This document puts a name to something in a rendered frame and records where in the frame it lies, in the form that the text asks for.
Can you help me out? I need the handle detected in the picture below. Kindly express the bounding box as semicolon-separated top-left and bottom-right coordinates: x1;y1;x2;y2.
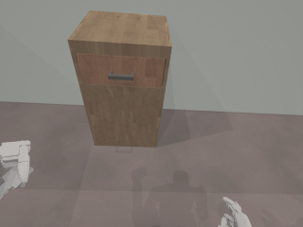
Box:
108;70;134;81

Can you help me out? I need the drawer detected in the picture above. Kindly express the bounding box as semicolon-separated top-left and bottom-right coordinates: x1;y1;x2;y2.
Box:
76;53;166;88

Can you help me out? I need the robot right hand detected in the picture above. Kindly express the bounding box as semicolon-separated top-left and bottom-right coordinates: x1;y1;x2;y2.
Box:
218;197;252;227

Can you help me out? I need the robot left hand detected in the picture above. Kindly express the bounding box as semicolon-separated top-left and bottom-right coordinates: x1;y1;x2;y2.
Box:
0;140;34;200

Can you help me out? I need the cabinet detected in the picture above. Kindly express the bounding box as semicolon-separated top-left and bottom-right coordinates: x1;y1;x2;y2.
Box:
67;10;172;148

